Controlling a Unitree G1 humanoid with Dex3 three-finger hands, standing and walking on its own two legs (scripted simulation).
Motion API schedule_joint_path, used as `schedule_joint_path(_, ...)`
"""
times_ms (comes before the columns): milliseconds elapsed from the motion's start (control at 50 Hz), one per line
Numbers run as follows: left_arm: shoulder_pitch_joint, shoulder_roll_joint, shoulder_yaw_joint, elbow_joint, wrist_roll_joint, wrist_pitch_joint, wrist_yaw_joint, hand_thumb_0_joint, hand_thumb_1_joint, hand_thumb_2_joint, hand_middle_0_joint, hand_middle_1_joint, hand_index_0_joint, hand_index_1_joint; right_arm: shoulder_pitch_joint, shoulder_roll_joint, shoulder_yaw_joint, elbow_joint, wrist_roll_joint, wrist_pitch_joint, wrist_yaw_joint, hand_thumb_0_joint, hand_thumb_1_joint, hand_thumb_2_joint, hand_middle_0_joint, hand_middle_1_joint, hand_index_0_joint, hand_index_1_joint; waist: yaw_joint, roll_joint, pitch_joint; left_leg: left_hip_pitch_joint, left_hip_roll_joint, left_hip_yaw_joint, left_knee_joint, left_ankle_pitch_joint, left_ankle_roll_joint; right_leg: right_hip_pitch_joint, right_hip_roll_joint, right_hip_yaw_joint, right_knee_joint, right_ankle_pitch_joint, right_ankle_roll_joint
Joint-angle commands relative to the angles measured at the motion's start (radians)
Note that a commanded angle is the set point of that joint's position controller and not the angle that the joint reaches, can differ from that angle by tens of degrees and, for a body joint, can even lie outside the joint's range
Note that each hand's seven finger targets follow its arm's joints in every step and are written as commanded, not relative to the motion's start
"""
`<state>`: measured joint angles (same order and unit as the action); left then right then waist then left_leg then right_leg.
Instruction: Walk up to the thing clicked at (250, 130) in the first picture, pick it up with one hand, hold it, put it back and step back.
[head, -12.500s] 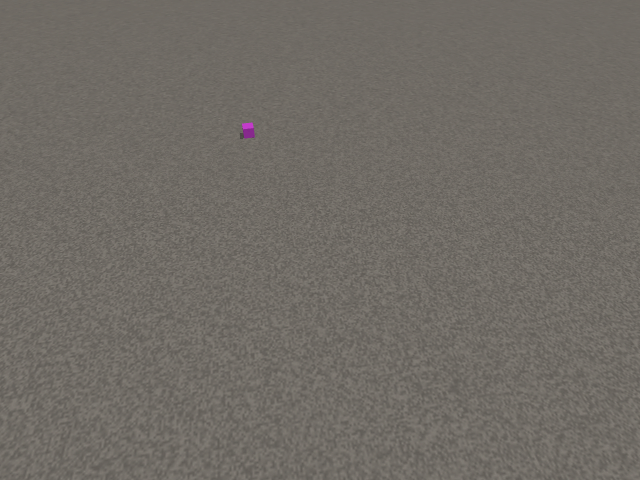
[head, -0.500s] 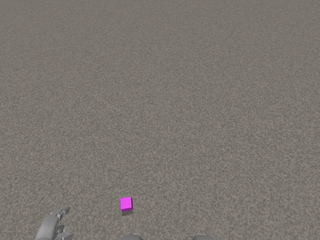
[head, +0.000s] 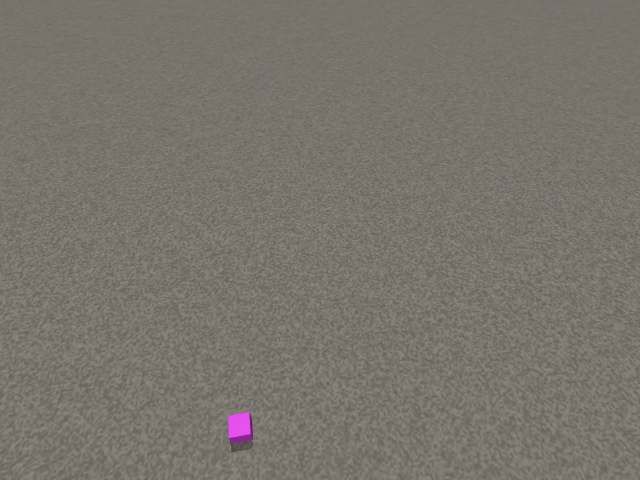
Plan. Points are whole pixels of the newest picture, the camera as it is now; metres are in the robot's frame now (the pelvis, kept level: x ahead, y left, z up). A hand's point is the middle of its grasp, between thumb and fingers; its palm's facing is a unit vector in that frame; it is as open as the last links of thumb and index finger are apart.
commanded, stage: walk up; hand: left
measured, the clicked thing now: (240, 427) +0.41 +0.23 -0.73
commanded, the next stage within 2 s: none
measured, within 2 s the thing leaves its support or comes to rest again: neither
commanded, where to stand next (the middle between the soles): +0.02 -0.03 m, yaw +4 degrees
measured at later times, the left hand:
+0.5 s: hand out of the picture +0.09 +0.27 -0.16, palm faces +0.05 -0.92 -0.39, open 7.4 cm
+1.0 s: hand out of the picture -0.06 +0.29 -0.13, palm faces +0.07 -0.89 -0.45, open 7.4 cm
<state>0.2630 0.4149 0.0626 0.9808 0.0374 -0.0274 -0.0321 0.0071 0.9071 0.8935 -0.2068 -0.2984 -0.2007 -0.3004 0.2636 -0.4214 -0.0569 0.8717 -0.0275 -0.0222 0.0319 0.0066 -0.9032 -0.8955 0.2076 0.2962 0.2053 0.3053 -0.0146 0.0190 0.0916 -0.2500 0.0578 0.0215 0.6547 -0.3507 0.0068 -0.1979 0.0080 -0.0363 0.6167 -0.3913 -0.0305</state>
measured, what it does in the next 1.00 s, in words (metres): steps on the spot: left foot, then right foot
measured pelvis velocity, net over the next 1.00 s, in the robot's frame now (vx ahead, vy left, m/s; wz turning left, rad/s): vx -0.06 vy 0.00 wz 0.09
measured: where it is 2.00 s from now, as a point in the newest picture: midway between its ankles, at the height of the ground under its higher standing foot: outside the picture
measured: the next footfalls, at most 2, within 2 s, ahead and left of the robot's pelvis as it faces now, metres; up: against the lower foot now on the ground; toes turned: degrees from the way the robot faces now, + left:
left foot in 0.36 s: +0.15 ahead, +0.12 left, +0.00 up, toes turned +2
right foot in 0.62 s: -0.03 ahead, -0.13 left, +0.00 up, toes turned +1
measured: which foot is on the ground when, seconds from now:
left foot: down 0.00-0.00, up 0.02-0.34, down 0.36-0.66, up 0.68-0.96, down 0.98-1.00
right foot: down 0.00-0.38, up 0.40-0.60, down 0.62-1.00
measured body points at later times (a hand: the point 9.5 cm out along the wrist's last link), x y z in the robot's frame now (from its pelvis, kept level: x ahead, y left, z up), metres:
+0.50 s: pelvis -0.01 +0.00 -0.01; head +0.05 +0.00 +0.43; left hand +0.09 +0.32 -0.13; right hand +0.14 -0.30 -0.13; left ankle +0.11 +0.12 -0.72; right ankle -0.05 -0.13 -0.67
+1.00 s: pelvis -0.06 +0.00 +0.00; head -0.03 -0.01 +0.45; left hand -0.06 +0.34 -0.10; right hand +0.02 -0.32 -0.13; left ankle -0.06 +0.12 -0.73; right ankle -0.07 -0.13 -0.72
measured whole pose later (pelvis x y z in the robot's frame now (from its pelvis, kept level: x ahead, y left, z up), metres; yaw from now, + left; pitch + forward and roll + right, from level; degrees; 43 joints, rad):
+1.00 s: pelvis -0.06 +0.00 +0.00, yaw +5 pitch -3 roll +2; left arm 0.33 0.42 0.07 0.86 0.03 -0.02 -0.01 0.00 0.90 0.89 -0.21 -0.30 -0.20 -0.30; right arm 0.25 -0.41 -0.06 0.95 -0.03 0.01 0.03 0.01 -0.91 -0.90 0.20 0.30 0.20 0.30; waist 0.03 0.00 0.12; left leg -0.25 -0.04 -0.01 0.59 -0.31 0.01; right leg -0.24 -0.09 -0.05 0.69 -0.40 0.00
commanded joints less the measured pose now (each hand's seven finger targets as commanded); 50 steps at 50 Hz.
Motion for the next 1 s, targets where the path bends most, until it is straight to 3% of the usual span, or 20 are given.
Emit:
schedule_joint_path(0,0.126,0.346,0.085,-0.086,0.003,-0.056,0.030,0.000,0.900,0.900,-0.200,-0.300,-0.200,-0.300,-0.156,-0.161,-0.036,-0.140,0.022,-0.006,-0.019,0.000,-0.900,-0.900,0.200,0.300,0.200,0.300,0.110,-0.178,0.040,-0.467,-0.099,-0.091,0.314,-0.204,0.019,0.173,-0.401,0.620,-0.426,-0.112,-0.197)
schedule_joint_path(20,0.081,0.333,0.082,-0.116,-0.006,-0.055,0.027,0.000,0.900,0.900,-0.200,-0.300,-0.200,-0.300,-0.112,-0.199,-0.045,-0.116,0.022,-0.010,-0.026,0.000,-0.900,-0.900,0.200,0.300,0.200,0.300,0.079,-0.084,0.088,-0.466,-0.070,-0.166,0.375,-0.204,0.020,0.122,-0.433,0.588,-0.406,-0.050,-0.243)
schedule_joint_path(160,-0.009,0.203,0.034,-0.149,-0.029,-0.056,0.050,0.000,0.900,0.900,-0.200,-0.300,-0.200,-0.300,-0.010,-0.130,-0.026,-0.035,0.032,0.005,-0.018,0.000,-0.900,-0.900,0.200,0.300,0.200,0.300,0.020,-0.167,0.027,-0.153,-0.060,-0.103,0.163,0.052,-0.008,0.013,-0.219,0.064,-0.225,0.834,-0.090)
schedule_joint_path(220,-0.045,0.204,0.028,-0.165,-0.041,-0.024,0.059,0.000,0.900,0.900,-0.200,-0.300,-0.200,-0.300,-0.060,-0.134,-0.021,-0.034,0.034,0.012,-0.025,0.000,-0.900,-0.900,0.200,0.300,0.200,0.300,0.035,-0.214,-0.007,-0.122,-0.071,-0.005,0.088,0.130,-0.004,0.035,-0.206,0.052,-0.160,0.885,-0.092)
schedule_joint_path(280,-0.072,0.215,0.022,-0.171,-0.055,0.004,0.069,0.000,0.900,0.900,-0.200,-0.300,-0.200,-0.300,-0.045,-0.143,-0.023,-0.016,0.030,0.017,-0.034,0.000,-0.900,-0.900,0.200,0.300,0.200,0.300,0.011,-0.166,-0.059,-0.012,-0.072,0.013,-0.071,0.219,0.017,0.014,-0.208,0.059,-0.024,0.814,-0.086)
schedule_joint_path(320,-0.060,0.198,0.016,-0.176,-0.066,0.010,0.077,0.000,0.900,0.900,-0.200,-0.300,-0.200,-0.300,-0.039,-0.206,-0.047,-0.017,0.014,0.018,-0.039,0.000,-0.900,-0.900,0.200,0.300,0.200,0.300,-0.003,-0.027,-0.119,0.106,0.008,-0.083,-0.127,0.709,0.059,-0.036,-0.138,0.052,0.093,0.638,-0.020)
schedule_joint_path(360,0.014,0.157,0.011,-0.166,-0.091,0.023,0.089,0.000,0.900,0.900,-0.200,-0.300,-0.200,-0.300,-0.051,-0.268,-0.060,-0.048,0.025,0.020,-0.038,0.000,-0.900,-0.900,0.200,0.300,0.200,0.300,0.007,0.163,-0.248,0.204,0.259,-0.382,-0.167,1.021,0.271,-0.098,0.036,0.044,0.357,-0.019,0.023)
schedule_joint_path(380,-0.028,0.171,0.017,-0.163,-0.079,0.045,0.087,0.000,0.900,0.900,-0.200,-0.300,-0.200,-0.300,-0.035,-0.273,-0.072,-0.049,0.035,0.025,-0.045,0.000,-0.900,-0.900,0.200,0.300,0.200,0.300,-0.023,0.171,-0.230,0.131,0.309,-0.444,-0.196,1.022,0.313,-0.116,0.052,0.098,0.525,-0.302,0.016)
schedule_joint_path(460,0.044,0.174,0.031,-0.125,-0.072,0.064,0.079,0.000,0.900,0.900,-0.200,-0.300,-0.200,-0.300,-0.183,-0.208,-0.059,-0.120,0.016,0.051,-0.055,0.000,-0.900,-0.900,0.200,0.300,0.200,0.300,0.035,0.148,-0.174,-0.060,0.197,-0.240,-0.216,0.473,0.237,-0.129,0.025,0.111,0.605,-0.197,-0.001)
schedule_joint_path(540,0.087,0.165,0.046,-0.111,-0.049,0.045,0.062,0.000,0.900,0.900,-0.200,-0.300,-0.200,-0.300,-0.188,-0.216,-0.074,-0.144,-0.018,0.067,-0.035,0.000,-0.900,-0.900,0.200,0.300,0.200,0.300,0.019,0.173,-0.178,-0.055,0.175,-0.287,-0.250,-0.018,0.206,-0.105,-0.007,0.032,0.240,-0.180,0.012)
schedule_joint_path(600,0.171,0.183,0.067,-0.068,-0.019,0.022,0.061,0.000,0.900,0.900,-0.200,-0.300,-0.200,-0.300,-0.171,-0.180,-0.072,-0.144,-0.011,0.090,-0.027,0.000,-0.900,-0.900,0.200,0.300,0.200,0.300,0.047,0.079,-0.162,-0.246,0.102,-0.232,-0.108,-0.192,0.114,0.084,0.003,0.050,-0.088,-0.049,-0.013)
schedule_joint_path(620,0.133,0.236,0.081,-0.105,0.003,0.013,0.065,0.000,0.900,0.900,-0.200,-0.300,-0.200,-0.300,-0.153,-0.115,-0.052,-0.150,-0.001,0.092,-0.027,0.000,-0.900,-0.900,0.200,0.300,0.200,0.300,0.052,-0.127,-0.084,-0.431,-0.022,-0.140,0.094,-0.271,0.045,0.045,-0.163,0.358,-0.256,-0.282,-0.070)
schedule_joint_path(640,0.049,0.386,0.115,-0.158,0.020,0.016,0.072,0.000,0.900,0.900,-0.200,-0.300,-0.200,-0.300,-0.270,-0.148,-0.066,-0.181,-0.002,0.087,-0.035,0.000,-0.900,-0.900,0.200,0.300,0.200,0.300,0.114,-0.290,0.001,-0.406,-0.142,-0.161,0.348,-0.244,-0.008,-0.266,-0.463,0.724,-0.439,-0.376,-0.225)
schedule_joint_path(660,-0.043,0.386,0.110,-0.195,0.021,0.003,0.080,0.000,0.900,0.900,-0.200,-0.300,-0.200,-0.300,-0.287,-0.201,-0.085,-0.172,-0.003,0.084,-0.042,0.000,-0.900,-0.900,0.200,0.300,0.200,0.300,0.083,-0.188,0.081,-0.363,-0.107,-0.279,0.482,-0.203,-0.024,-0.345,-0.492,0.732,-0.408,-0.237,-0.270)
schedule_joint_path(700,-0.149,0.254,0.084,-0.186,0.002,-0.017,0.084,0.000,0.900,0.900,-0.200,-0.300,-0.200,-0.300,-0.134,-0.156,-0.079,-0.100,0.015,0.068,-0.028,0.000,-0.900,-0.900,0.200,0.300,0.200,0.300,-0.023,-0.014,0.033,-0.357,-0.156,-0.270,0.549,-0.055,-0.011,-0.185,-0.294,0.354,-0.244,0.200,-0.160)
schedule_joint_path(720,-0.141,0.246,0.087,-0.189,0.007,-0.022,0.082,0.000,0.900,0.900,-0.200,-0.300,-0.200,-0.300,-0.098,-0.156,-0.073,-0.092,0.026,0.059,-0.026,0.000,-0.900,-0.900,0.200,0.300,0.200,0.300,-0.023,-0.078,-0.023,-0.318,-0.148,-0.224,0.536,-0.025,-0.017,-0.125,-0.256,0.285,-0.226,0.202,-0.140)
schedule_joint_path(840,0.078,0.233,0.085,-0.167,0.005,-0.033,0.050,0.000,0.900,0.900,-0.200,-0.300,-0.200,-0.300,-0.190,-0.157,-0.046,-0.088,0.001,0.014,-0.007,0.000,-0.900,-0.900,0.200,0.300,0.200,0.300,0.124,-0.222,-0.024,-0.338,-0.081,-0.071,0.103,-0.123,-0.026,0.190,-0.250,0.276,-0.226,0.031,-0.155)
schedule_joint_path(940,0.024,0.239,0.059,-0.205,-0.017,-0.007,0.027,0.000,0.900,0.900,-0.200,-0.300,-0.200,-0.300,-0.012,-0.140,-0.051,-0.027,0.009,-0.026,-0.009,0.000,-0.900,-0.900,0.200,0.300,0.200,0.300,0.004,-0.177,-0.080,0.075,-0.115,0.032,-0.251,0.031,0.023,-0.024,-0.217,0.152,-0.066,0.234,-0.125)
schedule_joint_path(960,0.029,0.176,0.033,-0.214,-0.020,-0.005,0.026,0.000,0.900,0.900,-0.200,-0.300,-0.200,-0.300,0.061,-0.175,-0.070,-0.005,0.003,-0.035,-0.017,0.000,-0.900,-0.900,0.200,0.300,0.200,0.300,-0.033,-0.058,-0.137,0.274,-0.065,-0.076,-0.279,0.019,0.040,-0.169,-0.173,0.098,0.091,0.200,-0.079)
schedule_joint_path(980,0.005,0.103,0.012,-0.245,-0.034,-0.007,0.022,0.000,0.900,0.900,-0.200,-0.300,-0.200,-0.300,0.110,-0.288,-0.096,-0.011,-0.010,-0.040,-0.022,0.000,-0.900,-0.900,0.200,0.300,0.200,0.300,-0.057,0.220,-0.140,0.389,0.201,-0.546,-0.382,-0.165,0.150,-0.462,-0.002,-0.014,0.344,-0.036,-0.002)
